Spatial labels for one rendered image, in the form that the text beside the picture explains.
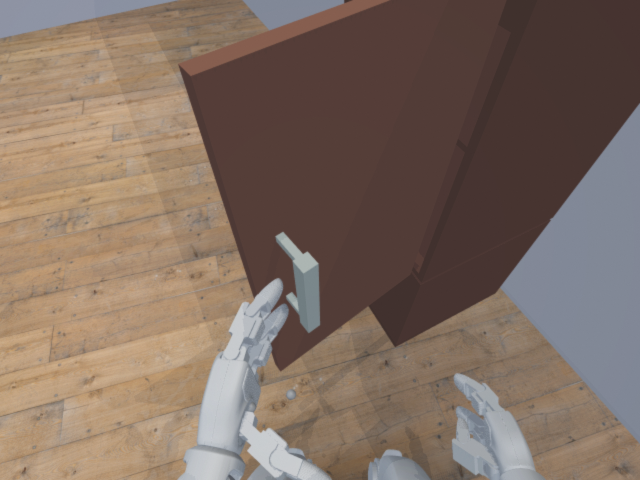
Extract cupboard door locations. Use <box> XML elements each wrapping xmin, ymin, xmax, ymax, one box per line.
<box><xmin>178</xmin><ymin>0</ymin><xmax>507</xmax><ymax>372</ymax></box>

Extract left robot hand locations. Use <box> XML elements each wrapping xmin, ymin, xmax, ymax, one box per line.
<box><xmin>197</xmin><ymin>278</ymin><xmax>332</xmax><ymax>480</ymax></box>

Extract right robot shin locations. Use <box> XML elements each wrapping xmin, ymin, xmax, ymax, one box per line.
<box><xmin>381</xmin><ymin>449</ymin><xmax>402</xmax><ymax>458</ymax></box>

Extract right robot hand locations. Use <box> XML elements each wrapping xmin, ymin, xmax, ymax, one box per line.
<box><xmin>452</xmin><ymin>373</ymin><xmax>536</xmax><ymax>480</ymax></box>

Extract right robot thigh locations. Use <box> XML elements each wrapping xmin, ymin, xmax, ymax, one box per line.
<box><xmin>368</xmin><ymin>455</ymin><xmax>431</xmax><ymax>480</ymax></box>

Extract left robot forearm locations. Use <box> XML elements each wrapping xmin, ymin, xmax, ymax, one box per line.
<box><xmin>177</xmin><ymin>446</ymin><xmax>246</xmax><ymax>480</ymax></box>

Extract handle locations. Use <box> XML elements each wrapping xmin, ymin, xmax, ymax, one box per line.
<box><xmin>275</xmin><ymin>232</ymin><xmax>320</xmax><ymax>333</ymax></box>

